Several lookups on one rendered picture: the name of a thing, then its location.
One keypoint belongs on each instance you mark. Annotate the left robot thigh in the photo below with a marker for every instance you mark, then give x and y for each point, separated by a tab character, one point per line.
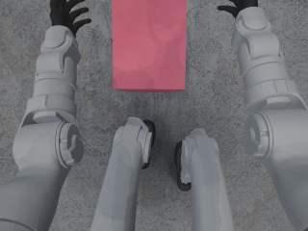
117	202

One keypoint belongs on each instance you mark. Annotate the right robot thigh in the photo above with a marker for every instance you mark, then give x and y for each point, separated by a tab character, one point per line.
211	207

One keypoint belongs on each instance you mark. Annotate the robot right forearm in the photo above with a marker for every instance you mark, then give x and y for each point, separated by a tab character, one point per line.
263	69

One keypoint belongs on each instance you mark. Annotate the carton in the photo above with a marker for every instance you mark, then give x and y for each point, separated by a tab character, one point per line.
149	45

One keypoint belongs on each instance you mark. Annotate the left robot hand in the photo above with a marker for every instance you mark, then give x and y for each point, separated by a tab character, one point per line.
60	14

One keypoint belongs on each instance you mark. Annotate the right robot hand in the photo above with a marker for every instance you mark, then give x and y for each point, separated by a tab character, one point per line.
240	5

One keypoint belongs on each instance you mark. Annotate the left robot upper arm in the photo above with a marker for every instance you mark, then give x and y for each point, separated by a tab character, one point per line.
44	154

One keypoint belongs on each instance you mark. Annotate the robot left forearm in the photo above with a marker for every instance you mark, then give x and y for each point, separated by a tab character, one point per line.
55	80

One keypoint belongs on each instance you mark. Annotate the right robot upper arm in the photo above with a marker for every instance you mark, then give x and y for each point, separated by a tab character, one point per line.
279	138

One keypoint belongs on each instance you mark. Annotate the robot thigh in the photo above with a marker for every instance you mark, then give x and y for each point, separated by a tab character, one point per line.
117	202
211	207

